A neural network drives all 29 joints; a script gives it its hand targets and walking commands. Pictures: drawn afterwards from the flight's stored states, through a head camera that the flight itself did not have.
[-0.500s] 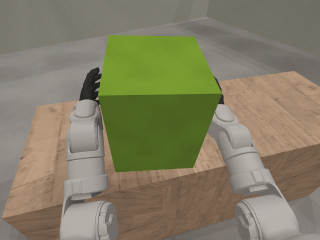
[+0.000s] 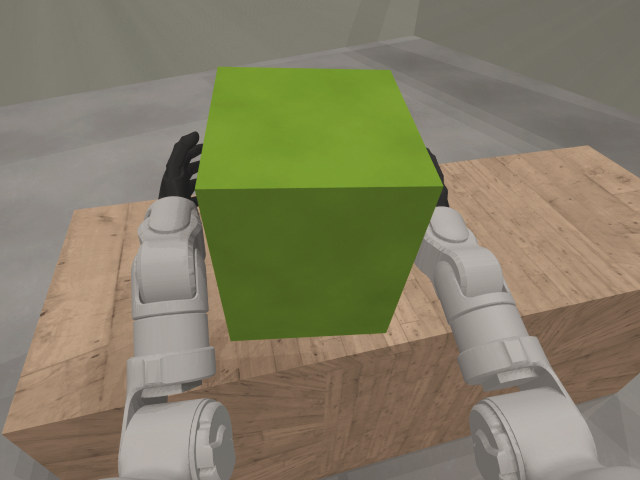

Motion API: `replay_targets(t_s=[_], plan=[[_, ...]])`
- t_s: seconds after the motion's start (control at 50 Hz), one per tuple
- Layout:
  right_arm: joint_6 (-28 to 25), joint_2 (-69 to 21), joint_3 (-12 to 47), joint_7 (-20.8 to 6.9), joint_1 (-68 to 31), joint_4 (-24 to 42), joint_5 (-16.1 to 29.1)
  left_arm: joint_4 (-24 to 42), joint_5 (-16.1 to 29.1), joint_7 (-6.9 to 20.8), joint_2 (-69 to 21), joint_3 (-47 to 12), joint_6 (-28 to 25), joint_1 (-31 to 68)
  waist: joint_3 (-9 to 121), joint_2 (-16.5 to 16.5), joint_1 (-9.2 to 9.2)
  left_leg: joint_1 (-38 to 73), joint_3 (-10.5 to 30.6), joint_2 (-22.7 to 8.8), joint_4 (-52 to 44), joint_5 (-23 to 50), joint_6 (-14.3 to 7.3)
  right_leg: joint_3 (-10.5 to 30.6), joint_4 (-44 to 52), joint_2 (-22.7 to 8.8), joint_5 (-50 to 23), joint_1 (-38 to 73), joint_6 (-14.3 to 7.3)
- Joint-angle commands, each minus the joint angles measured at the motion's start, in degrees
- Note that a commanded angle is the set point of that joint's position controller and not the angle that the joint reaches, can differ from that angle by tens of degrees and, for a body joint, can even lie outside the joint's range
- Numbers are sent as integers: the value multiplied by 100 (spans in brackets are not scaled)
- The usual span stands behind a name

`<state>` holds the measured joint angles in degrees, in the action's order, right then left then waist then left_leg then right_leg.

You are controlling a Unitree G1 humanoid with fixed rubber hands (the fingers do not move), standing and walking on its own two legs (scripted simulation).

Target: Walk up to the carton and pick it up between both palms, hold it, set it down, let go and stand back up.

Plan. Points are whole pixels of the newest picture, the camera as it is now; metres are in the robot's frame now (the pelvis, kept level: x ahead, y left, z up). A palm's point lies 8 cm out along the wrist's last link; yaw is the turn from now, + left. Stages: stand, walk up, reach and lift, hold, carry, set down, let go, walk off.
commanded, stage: hold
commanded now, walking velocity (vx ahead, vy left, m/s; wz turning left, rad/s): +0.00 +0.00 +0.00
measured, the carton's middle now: (308, 209) +0.37 +0.01 +0.19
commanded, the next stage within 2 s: none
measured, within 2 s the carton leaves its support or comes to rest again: neither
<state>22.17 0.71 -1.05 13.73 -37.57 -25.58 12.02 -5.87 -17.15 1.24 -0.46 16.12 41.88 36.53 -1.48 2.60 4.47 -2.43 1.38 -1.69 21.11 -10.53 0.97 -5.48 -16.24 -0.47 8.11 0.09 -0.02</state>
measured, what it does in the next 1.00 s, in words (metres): stands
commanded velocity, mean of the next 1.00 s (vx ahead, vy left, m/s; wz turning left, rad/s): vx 0.00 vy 0.00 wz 0.00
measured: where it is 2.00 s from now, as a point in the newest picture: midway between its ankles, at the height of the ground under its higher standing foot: outside the picture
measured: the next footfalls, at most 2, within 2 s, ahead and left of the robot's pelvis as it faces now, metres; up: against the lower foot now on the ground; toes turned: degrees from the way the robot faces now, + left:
none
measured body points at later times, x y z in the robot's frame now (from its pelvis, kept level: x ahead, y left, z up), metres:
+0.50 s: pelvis +0.00 +0.00 +0.00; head -0.05 +0.03 +0.45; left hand +0.38 +0.16 +0.21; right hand +0.37 -0.14 +0.19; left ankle +0.02 +0.13 -0.75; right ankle +0.02 -0.12 -0.75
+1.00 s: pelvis +0.00 +0.00 +0.00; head -0.05 +0.02 +0.45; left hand +0.38 +0.16 +0.21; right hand +0.37 -0.14 +0.19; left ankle +0.02 +0.13 -0.75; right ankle +0.02 -0.12 -0.75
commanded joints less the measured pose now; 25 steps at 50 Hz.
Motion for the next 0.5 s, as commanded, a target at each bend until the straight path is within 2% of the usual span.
replay_targets(t_s=[0.0,0.04,0.08,0.14,0.22,0.26,0.3,0.4,0.42,0.48], plan=[[-398,-3360,2295,-501,-4686,2037,440,409,896,850,-3510,-2925,-224,3263,2250,-391,67,216,-203,431,-318,1172,32,97,82,363,-832,856,237],[-401,-3359,2251,-488,-4747,2043,446,496,938,856,-3516,-2996,-224,3381,2243,-457,123,266,-226,443,-297,1236,69,86,94,374,-799,848,206],[-398,-3337,2231,-512,-4704,1975,437,436,847,858,-3478,-2907,-196,3306,2190,-474,67,317,-224,428,-269,1303,86,75,76,394,-790,882,181],[-451,-3328,2213,-540,-4839,2112,469,579,907,848,-3586,-3029,-243,3524,2373,-603,145,320,-172,410,-255,1298,121,71,60,383,-699,795,151],[-533,-3384,2450,-533,-4769,2440,616,1001,1094,743,-3686,-3340,-338,3467,2826,-607,178,783,-110,393,23,2290,222,34,-30,471,-1360,806,154],[-510,-3337,2572,-496,-4658,2637,689,1103,1140,708,-3746,-3466,-329,3269,2984,-630,186,932,-79,411,100,2552,265,57,-46,480,-1581,856,154],[-458,-3275,2566,-465,-4584,2677,695,1092,1096,706,-3657,-3414,-298,3190,2814,-532,183,822,-56,404,83,2436,243,65,-28,481,-1560,889,172],[-346,-3228,2353,-506,-4636,2128,489,458,810,832,-3356,-2881,-131,3049,1829,-329,-13,164,-218,403,-364,1138,37,61,122,379,-685,804,217],[-341,-3310,2319,-530,-4590,1988,462,511,760,845,-3337,-2824,-142,3138,1852,-283,-37,98,-211,387,-415,1031,6,83,112,366,-615,860,204],[-412,-3392,2428,-554,-4784,2203,516,639,891,839,-3432,-2945,-194,3333,2311,-343,-33,318,-200,408,-307,1368,-7,76,42,375,-984,936,199]])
